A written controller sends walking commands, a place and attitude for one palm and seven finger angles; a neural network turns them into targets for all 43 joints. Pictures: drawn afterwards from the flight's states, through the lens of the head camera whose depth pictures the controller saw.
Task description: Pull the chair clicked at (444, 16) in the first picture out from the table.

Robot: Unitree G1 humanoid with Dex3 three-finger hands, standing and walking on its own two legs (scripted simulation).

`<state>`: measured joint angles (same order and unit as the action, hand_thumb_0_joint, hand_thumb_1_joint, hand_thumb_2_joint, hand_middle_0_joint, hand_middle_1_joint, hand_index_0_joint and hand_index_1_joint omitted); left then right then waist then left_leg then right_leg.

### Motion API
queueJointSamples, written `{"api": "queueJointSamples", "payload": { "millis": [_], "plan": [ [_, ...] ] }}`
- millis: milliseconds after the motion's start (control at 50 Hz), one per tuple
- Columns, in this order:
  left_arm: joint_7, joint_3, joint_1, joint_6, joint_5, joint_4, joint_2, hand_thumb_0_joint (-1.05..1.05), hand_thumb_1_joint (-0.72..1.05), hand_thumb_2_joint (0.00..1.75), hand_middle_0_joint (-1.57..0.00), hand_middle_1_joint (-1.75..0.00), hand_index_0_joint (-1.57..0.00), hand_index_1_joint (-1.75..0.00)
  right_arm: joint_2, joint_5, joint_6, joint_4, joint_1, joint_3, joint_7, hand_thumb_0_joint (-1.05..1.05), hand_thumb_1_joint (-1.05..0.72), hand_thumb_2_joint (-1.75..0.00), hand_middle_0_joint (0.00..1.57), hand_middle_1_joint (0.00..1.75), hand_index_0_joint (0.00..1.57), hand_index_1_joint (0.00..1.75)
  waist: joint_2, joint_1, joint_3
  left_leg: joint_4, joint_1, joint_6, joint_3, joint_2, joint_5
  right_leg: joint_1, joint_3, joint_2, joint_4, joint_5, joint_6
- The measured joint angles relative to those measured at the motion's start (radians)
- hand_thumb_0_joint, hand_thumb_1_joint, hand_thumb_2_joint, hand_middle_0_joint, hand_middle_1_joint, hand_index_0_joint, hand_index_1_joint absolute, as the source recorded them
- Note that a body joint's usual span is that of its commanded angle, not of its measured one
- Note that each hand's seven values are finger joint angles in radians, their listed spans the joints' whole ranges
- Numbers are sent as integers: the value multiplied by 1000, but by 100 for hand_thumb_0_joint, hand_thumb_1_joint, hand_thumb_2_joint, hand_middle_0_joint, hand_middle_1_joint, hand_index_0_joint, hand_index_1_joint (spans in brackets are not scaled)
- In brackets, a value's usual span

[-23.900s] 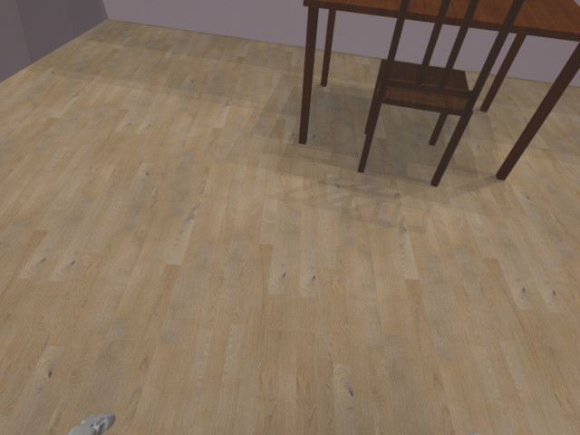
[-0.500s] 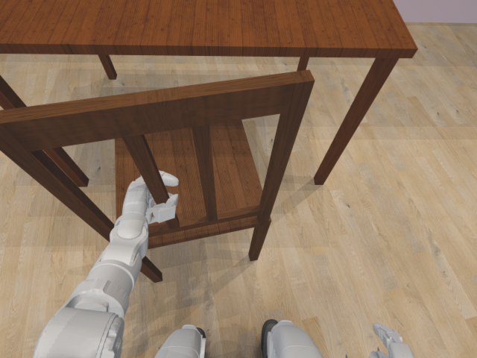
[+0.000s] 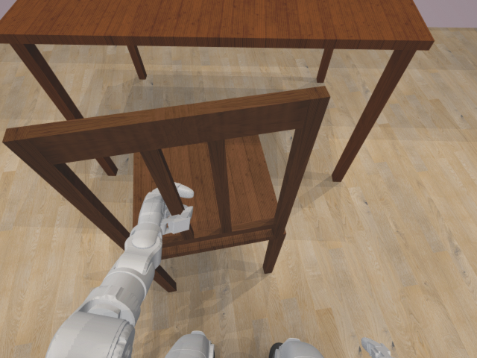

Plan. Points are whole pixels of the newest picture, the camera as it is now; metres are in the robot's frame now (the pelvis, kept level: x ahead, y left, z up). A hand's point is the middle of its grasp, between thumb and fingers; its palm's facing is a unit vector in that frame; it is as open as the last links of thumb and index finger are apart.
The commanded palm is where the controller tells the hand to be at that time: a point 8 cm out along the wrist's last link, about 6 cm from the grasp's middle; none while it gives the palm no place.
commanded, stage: step backward, pulling the chair out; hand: left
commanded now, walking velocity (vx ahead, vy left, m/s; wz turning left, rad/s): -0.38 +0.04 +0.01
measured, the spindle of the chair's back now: (174, 202) +0.38 +0.15 -0.04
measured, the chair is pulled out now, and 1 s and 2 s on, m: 0.34 0.58 0.65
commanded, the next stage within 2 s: stop walking, hand still on the chair in 0.80 s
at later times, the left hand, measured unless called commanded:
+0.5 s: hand (171, 274) +0.25 +0.14 -0.06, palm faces -0.01 -0.98 -0.21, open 5.8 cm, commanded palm +0.25 +0.19 -0.05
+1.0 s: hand out of the picture +0.12 +0.15 -0.06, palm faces +0.01 -0.98 -0.20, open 5.8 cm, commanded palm +0.10 +0.20 -0.04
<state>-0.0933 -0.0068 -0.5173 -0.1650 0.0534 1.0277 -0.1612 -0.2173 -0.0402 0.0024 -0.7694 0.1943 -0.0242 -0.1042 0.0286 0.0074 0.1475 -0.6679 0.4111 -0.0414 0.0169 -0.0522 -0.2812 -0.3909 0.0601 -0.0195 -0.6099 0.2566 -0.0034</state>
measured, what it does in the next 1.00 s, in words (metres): walks backwards: right foot, then left foot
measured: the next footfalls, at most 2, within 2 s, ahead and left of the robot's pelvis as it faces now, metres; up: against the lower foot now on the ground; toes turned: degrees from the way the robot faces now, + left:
right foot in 0.32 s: -0.04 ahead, -0.12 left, +0.00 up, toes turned -4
left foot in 0.54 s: -0.04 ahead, +0.15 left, +0.00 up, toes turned -1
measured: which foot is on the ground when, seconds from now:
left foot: down 0.00-0.44, up 0.46-0.52, down 0.54-0.86, up 0.88-0.96, down 0.98-1.00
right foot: down 0.00-0.16, up 0.18-0.30, down 0.32-0.60, up 0.62-0.74, down 0.76-1.00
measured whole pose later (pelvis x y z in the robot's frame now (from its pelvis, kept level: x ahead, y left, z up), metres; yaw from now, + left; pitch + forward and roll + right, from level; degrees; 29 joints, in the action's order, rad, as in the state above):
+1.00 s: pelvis -0.22 +0.01 +0.00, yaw -2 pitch -1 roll -1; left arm -0.10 0.05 -0.37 -0.14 0.04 0.96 -0.19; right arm -0.24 -0.04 -0.03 -0.76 0.24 -0.03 -0.12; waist 0.02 0.07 0.10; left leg -0.67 0.35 -0.01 0.03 -0.03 -0.32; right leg -0.39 0.05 -0.04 -0.65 0.24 0.01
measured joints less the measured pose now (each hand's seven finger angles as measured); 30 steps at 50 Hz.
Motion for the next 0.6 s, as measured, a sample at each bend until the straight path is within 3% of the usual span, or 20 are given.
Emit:
{"api": "queueJointSamples", "payload": {
  "millis": [80,100,140,220,280,360,440,520,560,600],
  "plan": [
    [-1,30,-38,4,-5,24,1,7,61,75,-27,-119,-50,-144,-17,-8,-6,-6,-44,3,-9,0,-91,-90,20,30,21,30,3,40,28,-55,18,-6,27,27,-102,-13,8,-20,17,-37,3],
    [-2,31,-42,9,-8,21,3,7,61,74,-27,-119,-50,-144,-24,-8,-7,-4,-49,4,-13,0,-91,-90,20,30,21,30,-2,49,29,-30,6,-5,26,30,-93,-19,9,-29,19,-45,8],
    [-3,21,-48,21,-12,10,1,6,62,73,-27,-120,-50,-144,-39,-7,-7,0,-54,5,-22,0,-91,-90,20,30,21,30,-14,63,30,57,-24,10,12,32,42,-36,7,-48,9,-55,23],
    [-2,-1,-40,29,-18,-23,-18,6,62,73,-26,-121,-50,-144,-33,5,13,40,-48,19,-17,0,-91,-90,20,30,21,30,-58,42,39,78,-17,28,-28,44,65,-60,-29,-57,-31,-25,20],
    [0,1,-15,14,-18,-39,-17,6,62,73,-27,-122,-50,-144,-24,15,12,55,-28,24,-5,0,-91,-90,20,30,20,30,-33,28,23,75,20,25,-23,18,75,-32,-24,-23,-93,107,0],
    [3,20,3,-31,-19,-39,-26,5,60,74,-29,-122,-50,-144,-8,12,-4,32,-36,15,11,0,-91,-90,20,30,21,30,8,0,37,65,51,5,-20,-33,97,56,-18,24,28,41,6],
    [-1,49,-2,-50,-19,-12,-34,5,60,74,-30,-121,-50,-144,-1,2,-1,21,-48,10,3,0,-91,-90,20,30,21,30,23,28,69,78,50,0,-9,-45,153,58,-5,39,46,-9,-6],
    [-5,53,17,-43,-19,9,-24,5,61,73,-29,-120,-50,-144,-30,-6,4,10,-30,16,-8,0,-91,-90,20,30,21,30,13,58,38,1,17,11,14,-6,3,32,-9,16,24,-19,1],
    [-6,43,22,-37,-28,12,-18,5,61,72,-28,-121,-50,-144,-46,-5,-2,0,-19,20,-16,0,-91,-90,20,30,21,30,1,72,19,42,-15,13,13,11,35,13,-9,-3,17,-26,11],
    [-8,29,15,-30,-33,9,-21,5,62,71,-27,-122,-50,-144,-48,-1,-8,-4,-13,21,-23,1,-91,-90,20,30,21,30,-35,64,22,81,-24,20,-4,33,78,5,-25,-26,24,-46,24]
  ]
}}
